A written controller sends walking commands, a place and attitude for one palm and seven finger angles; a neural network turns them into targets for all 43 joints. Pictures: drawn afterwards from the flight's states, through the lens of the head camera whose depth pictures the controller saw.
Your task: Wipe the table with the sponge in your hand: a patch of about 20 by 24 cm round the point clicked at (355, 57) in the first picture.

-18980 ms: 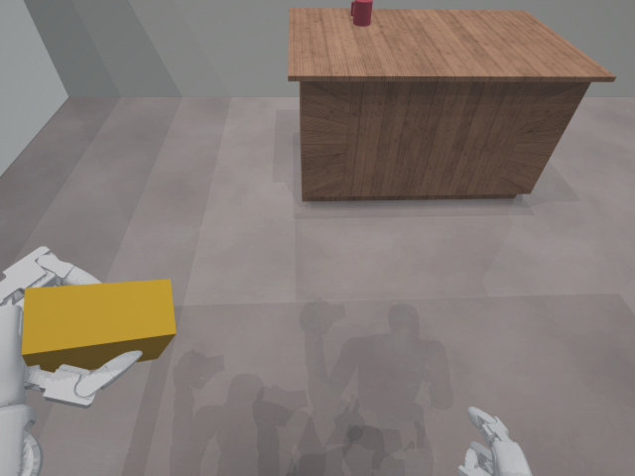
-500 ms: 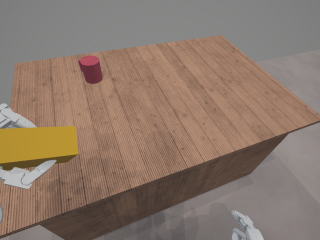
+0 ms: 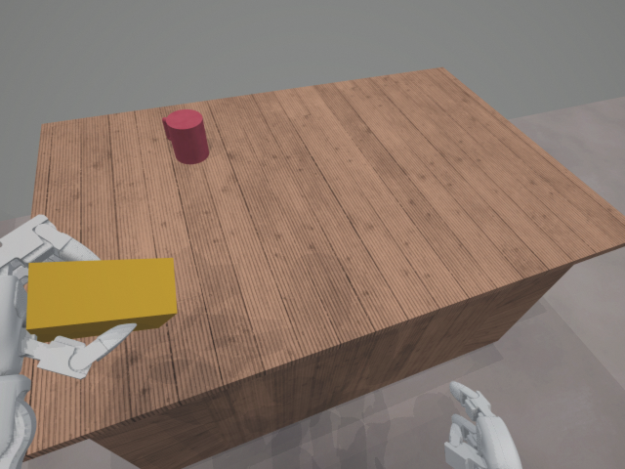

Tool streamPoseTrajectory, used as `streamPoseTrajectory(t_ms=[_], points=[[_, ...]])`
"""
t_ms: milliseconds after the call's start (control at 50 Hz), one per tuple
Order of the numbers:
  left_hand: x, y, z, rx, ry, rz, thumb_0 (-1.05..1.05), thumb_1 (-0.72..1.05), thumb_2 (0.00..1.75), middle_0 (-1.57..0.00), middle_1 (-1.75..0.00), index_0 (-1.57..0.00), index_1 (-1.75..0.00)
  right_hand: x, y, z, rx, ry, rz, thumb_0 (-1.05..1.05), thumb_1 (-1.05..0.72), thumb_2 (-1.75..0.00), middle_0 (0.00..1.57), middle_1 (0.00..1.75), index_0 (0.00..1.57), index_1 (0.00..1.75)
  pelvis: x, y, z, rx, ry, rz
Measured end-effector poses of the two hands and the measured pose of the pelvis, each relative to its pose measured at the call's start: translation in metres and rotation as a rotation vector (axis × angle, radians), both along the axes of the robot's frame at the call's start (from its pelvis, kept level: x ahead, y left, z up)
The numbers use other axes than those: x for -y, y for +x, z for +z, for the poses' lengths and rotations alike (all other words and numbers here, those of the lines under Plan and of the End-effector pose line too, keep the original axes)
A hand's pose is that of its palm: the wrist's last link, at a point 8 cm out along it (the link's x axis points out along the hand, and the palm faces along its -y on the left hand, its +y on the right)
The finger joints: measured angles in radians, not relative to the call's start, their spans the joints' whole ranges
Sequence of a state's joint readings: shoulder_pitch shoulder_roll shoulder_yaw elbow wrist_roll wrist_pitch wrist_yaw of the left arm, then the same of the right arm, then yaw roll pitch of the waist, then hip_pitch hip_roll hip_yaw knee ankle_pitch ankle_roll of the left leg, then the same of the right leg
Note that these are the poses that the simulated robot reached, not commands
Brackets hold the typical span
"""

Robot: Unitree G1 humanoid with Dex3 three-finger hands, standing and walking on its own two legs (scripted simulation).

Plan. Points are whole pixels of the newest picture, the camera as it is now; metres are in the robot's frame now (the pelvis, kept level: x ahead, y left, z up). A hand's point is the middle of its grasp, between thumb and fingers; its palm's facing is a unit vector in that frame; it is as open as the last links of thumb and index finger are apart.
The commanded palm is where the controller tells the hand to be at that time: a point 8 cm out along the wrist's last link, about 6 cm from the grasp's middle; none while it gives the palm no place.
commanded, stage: look again from close up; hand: left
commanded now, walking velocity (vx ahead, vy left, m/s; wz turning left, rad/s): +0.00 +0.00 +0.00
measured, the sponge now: (125, 299) +0.23 +0.22 +0.14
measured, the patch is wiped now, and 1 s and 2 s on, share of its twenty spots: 0.00 0.00 0.00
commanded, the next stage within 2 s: come to a stop and stand still in 0.20 s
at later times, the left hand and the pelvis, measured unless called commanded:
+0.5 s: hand (130, 304) +0.22 +0.21 +0.16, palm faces +0.36 -0.86 -0.37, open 9.3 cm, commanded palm +0.17 +0.24 +0.18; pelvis +0.00 -0.04 +0.00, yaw +0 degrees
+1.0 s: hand (157, 298) +0.23 +0.19 +0.16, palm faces +0.35 -0.86 -0.37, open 9.3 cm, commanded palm +0.17 +0.22 +0.18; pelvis +0.01 -0.06 +0.00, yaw +0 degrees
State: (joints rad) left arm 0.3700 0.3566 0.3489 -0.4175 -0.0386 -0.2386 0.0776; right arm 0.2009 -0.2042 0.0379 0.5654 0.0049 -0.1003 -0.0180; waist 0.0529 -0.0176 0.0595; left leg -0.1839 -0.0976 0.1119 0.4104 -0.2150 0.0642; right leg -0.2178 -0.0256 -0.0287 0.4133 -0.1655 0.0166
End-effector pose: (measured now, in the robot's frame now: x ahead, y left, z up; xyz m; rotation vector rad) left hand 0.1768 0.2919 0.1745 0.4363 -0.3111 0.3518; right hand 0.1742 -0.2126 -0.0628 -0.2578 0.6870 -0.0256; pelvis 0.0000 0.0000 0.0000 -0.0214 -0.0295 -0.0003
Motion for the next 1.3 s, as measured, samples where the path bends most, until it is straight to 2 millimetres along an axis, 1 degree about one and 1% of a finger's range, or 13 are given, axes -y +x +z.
streamPoseTrajectory(t_ms=[140, 260, 360, 600, 780, 1020, 1040, 1080, 1120, 1160, 1180, 1220, 1300], points=[[0.012, 0.007, -0.011, -0.029, -0.030, -0.012, 0.00, -0.43, 1.06, -0.80, -1.39, -0.81, -1.39, 0.011, -0.005, 0.003, 0.007, -0.004, -0.025, 0.01, -0.90, -0.90, 0.20, 0.30, 0.20, 0.30, 0.009, -0.001, 0.000, 0.003, 0.006, -0.008], [0.030, 0.010, -0.001, -0.005, 0.003, -0.054, 0.00, -0.43, 1.06, -0.80, -1.39, -0.81, -1.39, 0.022, -0.008, 0.004, 0.014, 0.001, -0.036, 0.01, -0.90, -0.90, 0.20, 0.30, 0.20, 0.30, 0.019, 0.000, 0.001, 0.001, 0.009, -0.009], [0.035, 0.007, 0.007, -0.004, 0.036, -0.047, 0.00, -0.43, 1.06, -0.80, -1.39, -0.81, -1.39, 0.033, -0.010, 0.001, 0.005, 0.008, -0.049, 0.01, -0.90, -0.90, 0.20, 0.30, 0.20, 0.30, 0.028, 0.002, 0.001, -0.006, 0.007, -0.007], [0.055, 0.007, -0.009, -0.069, -0.033, -0.014, 0.00, -0.43, 1.06, -0.80, -1.39, -0.81, -1.39, 0.059, -0.009, -0.002, 0.001, -0.006, -0.062, 0.01, -0.90, -0.90, 0.20, 0.30, 0.20, 0.30, 0.046, 0.004, 0.002, -0.021, 0.006, -0.006], [0.064, 0.016, 0.002, -0.045, 0.000, -0.028, 0.00, -0.43, 1.06, -0.80, -1.39, -0.81, -1.39, 0.067, -0.003, 0.001, 0.017, 0.001, -0.074, 0.01, -0.90, -0.90, 0.20, 0.30, 0.20, 0.30, 0.054, 0.009, 0.003, -0.033, 0.007, -0.005], [0.066, 0.014, -0.004, -0.082, -0.021, -0.015, 0.00, -0.43, 1.06, -0.80, -1.39, -0.81, -1.39, 0.069, 0.002, 0.001, 0.015, 0.001, -0.075, 0.01, -0.90, -0.90, 0.20, 0.30, 0.20, 0.30, 0.057, 0.014, 0.004, -0.031, 0.009, 0.000], [0.065, 0.017, 0.004, -0.064, 0.026, -0.028, 0.00, -0.43, 1.06, -0.80, -1.39, -0.81, -1.39, 0.068, 0.002, 0.001, 0.016, -0.002, -0.065, 0.01, -0.90, -0.90, 0.20, 0.30, 0.20, 0.30, 0.057, 0.011, 0.002, -0.033, 0.005, 0.016], [0.055, 0.025, 0.030, 0.035, 0.162, -0.024, -0.01, -0.43, 1.06, -0.81, -1.38, -0.81, -1.39, 0.063, 0.001, -0.003, 0.012, -0.005, -0.013, 0.01, -0.90, -0.90, 0.20, 0.30, 0.20, 0.30, 0.061, 0.006, -0.001, -0.039, 0.008, 0.049], [0.039, 0.031, 0.053, 0.132, 0.212, 0.024, -0.01, -0.43, 1.06, -0.81, -1.38, -0.81, -1.39, 0.060, -0.001, -0.008, -0.024, -0.007, 0.035, 0.01, -0.90, -0.90, 0.20, 0.30, 0.20, 0.30, 0.065, 0.003, -0.002, -0.049, 0.013, 0.047], [0.029, 0.034, 0.063, 0.182, 0.217, 0.056, 0.00, -0.43, 1.06, -0.80, -1.38, -0.81, -1.39, 0.061, -0.002, -0.010, -0.042, 0.001, 0.048, 0.01, -0.90, -0.90, 0.20, 0.30, 0.20, 0.30, 0.066, 0.003, -0.003, -0.065, 0.015, 0.031], [0.028, 0.034, 0.063, 0.185, 0.207, 0.058, 0.00, -0.43, 1.06, -0.80, -1.39, -0.81, -1.39, 0.062, -0.003, -0.010, -0.042, 0.008, 0.044, 0.01, -0.90, -0.90, 0.20, 0.30, 0.20, 0.30, 0.066, 0.005, -0.003, -0.073, 0.014, 0.026], [0.035, 0.032, 0.052, 0.147, 0.169, 0.031, 0.00, -0.43, 1.06, -0.80, -1.39, -0.81, -1.40, 0.067, -0.006, -0.010, -0.037, 0.022, 0.027, 0.01, -0.90, -0.90, 0.20, 0.30, 0.20, 0.30, 0.063, 0.008, -0.003, -0.081, 0.012, 0.019], [0.056, 0.022, 0.004, -0.042, 0.054, -0.039, 0.00, -0.43, 1.06, -0.80, -1.39, -0.80, -1.40, 0.076, -0.013, -0.014, -0.062, 0.017, -0.015, 0.01, -0.90, -0.90, 0.20, 0.30, 0.20, 0.30, 0.055, 0.017, -0.003, -0.080, 0.016, 0.020]])
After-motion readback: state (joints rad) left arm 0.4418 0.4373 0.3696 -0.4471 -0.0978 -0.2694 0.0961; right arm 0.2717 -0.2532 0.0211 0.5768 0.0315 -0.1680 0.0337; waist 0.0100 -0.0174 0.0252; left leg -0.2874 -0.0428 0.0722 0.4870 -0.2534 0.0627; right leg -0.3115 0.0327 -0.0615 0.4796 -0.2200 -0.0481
